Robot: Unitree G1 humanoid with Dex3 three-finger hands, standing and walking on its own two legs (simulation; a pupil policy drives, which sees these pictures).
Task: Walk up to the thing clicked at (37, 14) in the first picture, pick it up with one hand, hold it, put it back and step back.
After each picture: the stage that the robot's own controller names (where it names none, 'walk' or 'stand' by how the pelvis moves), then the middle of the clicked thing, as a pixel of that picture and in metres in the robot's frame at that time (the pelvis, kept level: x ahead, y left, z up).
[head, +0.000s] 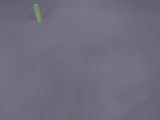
stand; (37, 13) +1.92 +0.59 -0.66
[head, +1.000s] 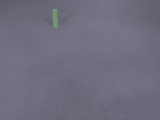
walk; (55, 18) +1.85 +0.27 -0.63
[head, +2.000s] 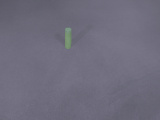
walk; (68, 38) +1.31 +0.10 -0.65
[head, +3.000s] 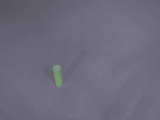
walk; (58, 76) +0.84 +0.19 -0.65
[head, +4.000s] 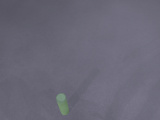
walk; (63, 104) +0.54 +0.18 -0.62
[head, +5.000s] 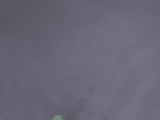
stand; out of the picture +0.42 +0.17 -0.65
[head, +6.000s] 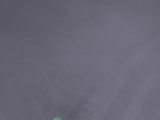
stand; out of the picture +0.40 +0.18 -0.66
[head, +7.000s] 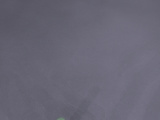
stand; out of the picture +0.40 +0.16 -0.66
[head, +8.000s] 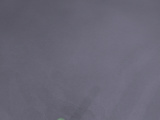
stand; out of the picture +0.39 +0.16 -0.66
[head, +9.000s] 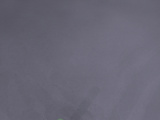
stand; out of the picture +0.39 +0.16 -0.66
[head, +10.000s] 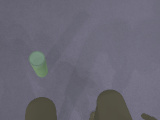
go down; (39, 65) +0.47 +0.15 -0.37
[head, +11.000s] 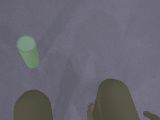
go down; (30, 54) +0.49 +0.16 -0.29
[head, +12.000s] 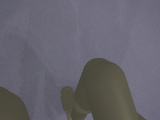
close in; out of the picture +0.49 +0.22 -0.18
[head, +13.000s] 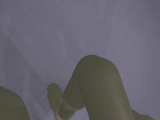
close; out of the picture +0.49 +0.23 -0.18
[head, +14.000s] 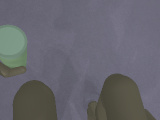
lift; (13, 54) +0.39 +0.21 -0.04
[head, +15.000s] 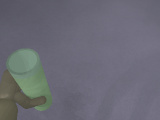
hold; (35, 85) +0.31 +0.15 +0.09
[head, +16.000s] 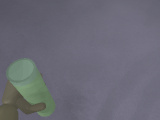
hold; (36, 92) +0.30 +0.16 +0.05
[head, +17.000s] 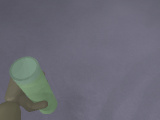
hold; (38, 90) +0.30 +0.15 +0.05
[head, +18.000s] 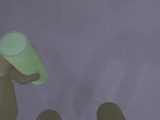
crouch; (28, 63) +0.40 +0.15 -0.01
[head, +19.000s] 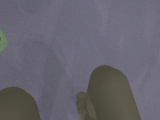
lower; out of the picture +0.50 +0.20 -0.07
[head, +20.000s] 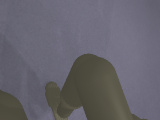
lower; out of the picture +0.47 +0.24 -0.18
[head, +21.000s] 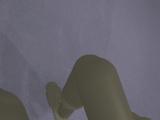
lower; out of the picture +0.47 +0.24 -0.18
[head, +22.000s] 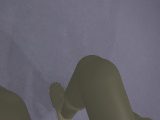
lower; out of the picture +0.46 +0.24 -0.17
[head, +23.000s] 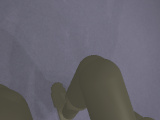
lower; out of the picture +0.46 +0.23 -0.17
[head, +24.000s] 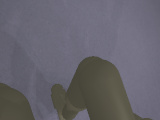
open; out of the picture +0.46 +0.21 -0.18
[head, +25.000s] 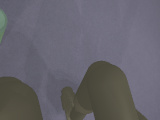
stand; out of the picture +0.46 +0.20 -0.19
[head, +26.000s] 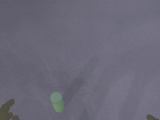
stand; (57, 102) +0.41 +0.13 -0.52
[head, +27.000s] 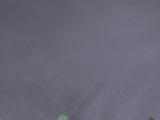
stand; out of the picture +0.39 +0.13 -0.60
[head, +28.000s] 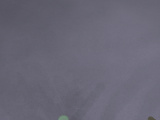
stand; out of the picture +0.39 +0.13 -0.60
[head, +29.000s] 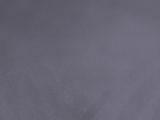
stand; out of the picture +0.39 +0.12 -0.65
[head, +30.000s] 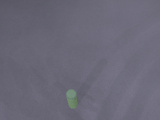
walk; (72, 99) +0.46 +0.08 -0.63
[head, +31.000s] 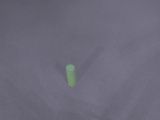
walk; (71, 76) +0.71 +0.09 -0.63
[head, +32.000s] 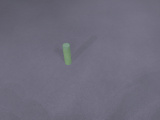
stand; (67, 54) +1.06 +0.19 -0.63
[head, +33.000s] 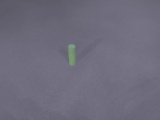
stand; (72, 55) +1.09 +0.10 -0.65
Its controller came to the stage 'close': yes
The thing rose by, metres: 0.70
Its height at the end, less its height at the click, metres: +0.00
